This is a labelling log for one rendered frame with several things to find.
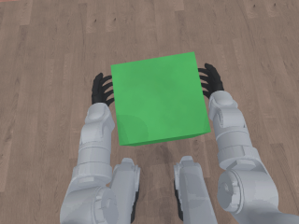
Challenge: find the robot left upper arm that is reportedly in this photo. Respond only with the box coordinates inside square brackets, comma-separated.
[60, 185, 119, 224]

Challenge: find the right robot foot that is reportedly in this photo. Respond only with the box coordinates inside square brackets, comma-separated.
[174, 179, 183, 221]

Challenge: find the robot right upper arm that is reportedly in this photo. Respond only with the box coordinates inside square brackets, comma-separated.
[217, 169, 299, 224]

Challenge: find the robot left forearm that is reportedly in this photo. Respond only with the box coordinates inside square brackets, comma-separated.
[60, 103, 115, 224]

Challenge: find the robot right shin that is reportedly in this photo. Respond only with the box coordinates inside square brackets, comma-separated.
[178, 156, 203, 211]

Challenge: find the right robot hand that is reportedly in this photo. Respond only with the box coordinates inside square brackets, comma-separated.
[197, 63, 224, 100]

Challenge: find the robot right forearm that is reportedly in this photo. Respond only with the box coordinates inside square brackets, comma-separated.
[208, 91, 279, 201]

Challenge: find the carton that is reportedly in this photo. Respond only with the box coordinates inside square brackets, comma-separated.
[110, 51, 211, 147]

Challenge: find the left robot hand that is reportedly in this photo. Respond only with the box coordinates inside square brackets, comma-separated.
[92, 73, 115, 106]

